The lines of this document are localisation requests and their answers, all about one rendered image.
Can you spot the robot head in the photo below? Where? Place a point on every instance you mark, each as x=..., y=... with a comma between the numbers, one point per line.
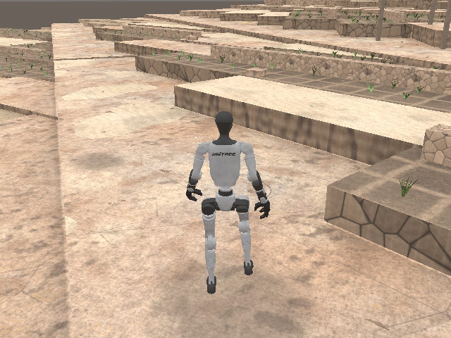
x=224, y=122

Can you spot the right robot hand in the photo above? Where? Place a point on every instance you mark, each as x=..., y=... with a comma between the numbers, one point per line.
x=265, y=209

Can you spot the robot left forearm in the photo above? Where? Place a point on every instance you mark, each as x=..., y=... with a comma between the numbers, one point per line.
x=191, y=183

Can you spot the left robot shin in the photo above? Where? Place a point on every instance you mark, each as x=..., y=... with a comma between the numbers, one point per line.
x=210, y=257

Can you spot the robot right forearm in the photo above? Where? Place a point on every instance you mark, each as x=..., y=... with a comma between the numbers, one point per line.
x=259, y=189

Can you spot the robot left upper arm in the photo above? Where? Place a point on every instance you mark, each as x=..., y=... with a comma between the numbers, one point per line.
x=199, y=160

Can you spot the robot right upper arm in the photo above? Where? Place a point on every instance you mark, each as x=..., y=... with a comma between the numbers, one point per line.
x=247, y=149

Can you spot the left robot hand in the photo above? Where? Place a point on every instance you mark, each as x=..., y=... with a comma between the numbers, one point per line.
x=189, y=194

